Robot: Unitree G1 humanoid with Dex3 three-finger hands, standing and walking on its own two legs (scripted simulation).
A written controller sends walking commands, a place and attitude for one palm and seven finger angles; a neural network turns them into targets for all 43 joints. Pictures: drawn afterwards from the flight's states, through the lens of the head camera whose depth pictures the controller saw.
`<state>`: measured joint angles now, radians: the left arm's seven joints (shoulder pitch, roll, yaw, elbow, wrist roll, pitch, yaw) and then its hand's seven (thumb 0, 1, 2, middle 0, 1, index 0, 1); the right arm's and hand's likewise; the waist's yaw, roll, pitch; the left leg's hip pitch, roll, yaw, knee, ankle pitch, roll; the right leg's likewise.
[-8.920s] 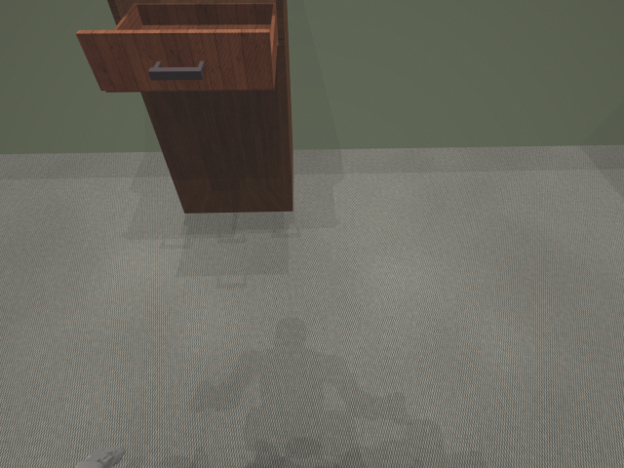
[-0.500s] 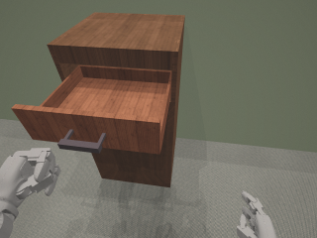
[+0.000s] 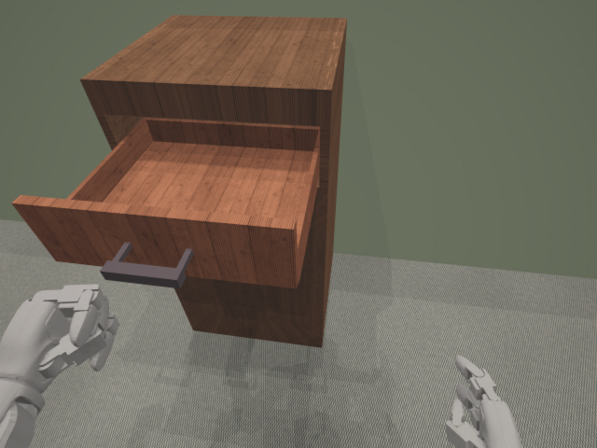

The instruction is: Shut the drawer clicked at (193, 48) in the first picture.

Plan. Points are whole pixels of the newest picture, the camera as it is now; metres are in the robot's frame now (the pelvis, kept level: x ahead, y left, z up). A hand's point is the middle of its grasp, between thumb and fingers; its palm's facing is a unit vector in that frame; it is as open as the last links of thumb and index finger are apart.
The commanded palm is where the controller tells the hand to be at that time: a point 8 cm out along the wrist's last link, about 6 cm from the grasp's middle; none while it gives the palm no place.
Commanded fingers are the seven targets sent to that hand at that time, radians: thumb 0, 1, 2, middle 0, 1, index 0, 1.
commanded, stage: bring the fist close to the handle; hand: left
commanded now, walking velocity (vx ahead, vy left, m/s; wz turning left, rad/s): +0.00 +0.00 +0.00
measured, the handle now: (149, 263) +0.35 +0.27 +0.05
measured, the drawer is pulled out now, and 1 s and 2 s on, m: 0.28 0.28 0.20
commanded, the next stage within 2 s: push the drawer shut in 1.12 s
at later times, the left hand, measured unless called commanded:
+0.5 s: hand (141, 324) +0.24 +0.23 +0.07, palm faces -0.02 -1.00 -0.05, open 3.3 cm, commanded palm +0.22 +0.29 +0.08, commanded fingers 0.00 0.90 0.90 -1.40 -1.60 -1.40 -1.60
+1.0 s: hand (157, 314) +0.27 +0.23 +0.06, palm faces -0.03 -1.00 -0.06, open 3.3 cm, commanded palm +0.24 +0.28 +0.06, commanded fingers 0.00 0.90 0.90 -1.40 -1.60 -1.40 -1.60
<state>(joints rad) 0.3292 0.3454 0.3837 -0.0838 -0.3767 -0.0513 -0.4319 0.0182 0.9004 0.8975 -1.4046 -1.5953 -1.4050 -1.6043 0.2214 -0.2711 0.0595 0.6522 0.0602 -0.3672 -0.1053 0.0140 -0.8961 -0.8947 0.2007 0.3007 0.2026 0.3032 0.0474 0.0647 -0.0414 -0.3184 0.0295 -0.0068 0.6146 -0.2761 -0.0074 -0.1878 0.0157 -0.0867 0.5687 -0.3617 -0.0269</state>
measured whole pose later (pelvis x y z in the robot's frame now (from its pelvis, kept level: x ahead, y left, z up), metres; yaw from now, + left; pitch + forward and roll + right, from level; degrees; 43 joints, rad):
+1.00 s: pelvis +0.00 +0.02 -0.02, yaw -1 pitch +6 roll -1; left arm 0.13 0.30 0.28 0.18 -0.31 -0.26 -0.34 0.02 0.90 0.90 -1.40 -1.60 -1.40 -1.60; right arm 0.26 -0.27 0.03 0.61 0.04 -0.20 -0.07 0.01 -0.90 -0.89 0.20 0.30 0.20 0.30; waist -0.02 0.05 -0.07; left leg -0.56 0.02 0.02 0.79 -0.34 0.02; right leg -0.45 -0.01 -0.06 0.77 -0.43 0.00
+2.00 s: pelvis -0.01 +0.01 -0.02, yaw -1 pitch +9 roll -2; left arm -0.32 0.39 0.34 0.66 -0.27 -0.29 -0.42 -0.02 0.76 0.87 -1.40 -1.60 -1.40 -1.60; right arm 0.29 -0.28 0.03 0.64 0.05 -0.12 -0.08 0.01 -0.90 -0.89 0.20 0.30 0.20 0.30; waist -0.05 0.03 -0.05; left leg -0.64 0.03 0.01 0.81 -0.33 0.01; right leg -0.52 0.01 -0.07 0.79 -0.42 -0.01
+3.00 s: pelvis -0.01 +0.02 -0.04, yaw -3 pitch +15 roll -2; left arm -0.77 0.53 0.40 1.10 -0.16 -0.34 -0.36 0.05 0.85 0.92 -1.40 -1.60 -1.40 -1.60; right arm 0.37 -0.29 0.03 0.67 0.02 -0.01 -0.05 0.01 -0.90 -0.89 0.20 0.30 0.20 0.30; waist -0.12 0.03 -0.07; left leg -0.80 0.05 0.01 0.90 -0.36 0.01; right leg -0.68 0.03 -0.06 0.86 -0.44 -0.01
